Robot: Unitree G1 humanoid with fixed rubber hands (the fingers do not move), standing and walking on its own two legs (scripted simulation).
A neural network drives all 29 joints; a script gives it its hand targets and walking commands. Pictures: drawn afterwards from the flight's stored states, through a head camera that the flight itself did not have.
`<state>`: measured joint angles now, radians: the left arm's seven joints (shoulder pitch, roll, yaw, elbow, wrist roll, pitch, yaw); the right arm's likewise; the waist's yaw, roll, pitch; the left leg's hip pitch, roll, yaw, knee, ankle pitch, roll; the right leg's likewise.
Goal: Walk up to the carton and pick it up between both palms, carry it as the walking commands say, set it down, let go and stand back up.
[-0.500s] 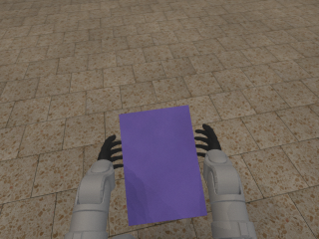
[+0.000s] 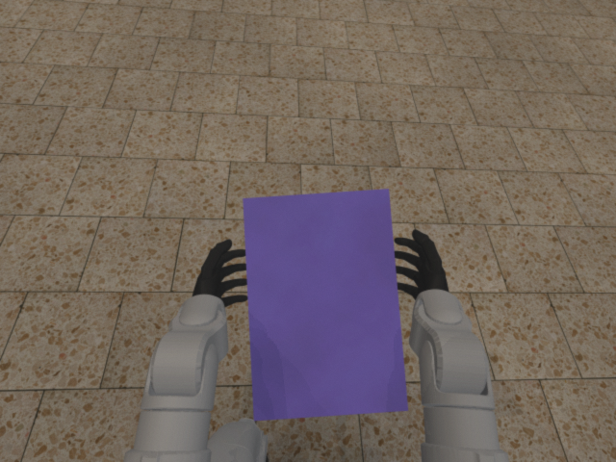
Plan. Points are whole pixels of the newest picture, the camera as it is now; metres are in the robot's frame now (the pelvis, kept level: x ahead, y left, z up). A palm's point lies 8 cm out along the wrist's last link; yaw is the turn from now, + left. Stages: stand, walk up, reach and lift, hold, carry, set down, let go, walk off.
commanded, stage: carry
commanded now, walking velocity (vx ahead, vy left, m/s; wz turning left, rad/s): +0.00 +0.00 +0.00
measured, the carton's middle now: (320, 294) +0.35 +0.01 -0.07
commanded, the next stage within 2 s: none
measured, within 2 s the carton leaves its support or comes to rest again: neither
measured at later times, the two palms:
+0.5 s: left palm (306, 170) +0.51 +0.05 +0.02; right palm (483, 182) +0.51 -0.22 +0.05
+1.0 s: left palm (340, 115) +0.64 +0.01 +0.03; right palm (492, 145) +0.62 -0.26 +0.03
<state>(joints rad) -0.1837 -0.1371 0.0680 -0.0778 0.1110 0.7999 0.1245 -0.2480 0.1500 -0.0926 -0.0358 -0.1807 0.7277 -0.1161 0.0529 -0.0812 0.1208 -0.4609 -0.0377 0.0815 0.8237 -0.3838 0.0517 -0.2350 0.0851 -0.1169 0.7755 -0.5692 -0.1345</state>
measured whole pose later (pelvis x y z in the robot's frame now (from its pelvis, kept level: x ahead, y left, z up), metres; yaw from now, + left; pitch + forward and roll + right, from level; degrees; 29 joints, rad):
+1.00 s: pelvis +0.34 -0.10 +0.00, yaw -2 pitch -1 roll +1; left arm -0.28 -0.16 0.11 0.27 0.19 0.80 0.09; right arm -0.25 0.15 -0.15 0.19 -0.25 0.77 -0.12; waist -0.04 0.05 -0.03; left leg -0.30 0.05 0.06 0.98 -0.55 -0.01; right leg -0.28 0.03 -0.14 0.84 -0.55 -0.10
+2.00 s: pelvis +0.77 -0.21 -0.01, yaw +0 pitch +2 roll +1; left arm -0.27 -0.15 0.12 0.08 0.18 0.76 0.12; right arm -0.29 0.16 -0.10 0.05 -0.16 0.73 -0.19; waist -0.04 -0.03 0.15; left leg -0.45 -0.02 0.02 1.19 -0.58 0.00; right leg -0.35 0.01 -0.11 0.88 -0.56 -0.09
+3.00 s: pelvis +1.31 -0.28 -0.01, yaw -3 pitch +0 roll -1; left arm -0.25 -0.15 0.10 0.15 0.20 0.80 0.13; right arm -0.25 0.15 -0.12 0.09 -0.18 0.77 -0.10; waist -0.02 -0.03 0.03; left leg -0.41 0.01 0.05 0.93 -0.54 0.01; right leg -0.22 -0.01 -0.16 0.87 -0.64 -0.05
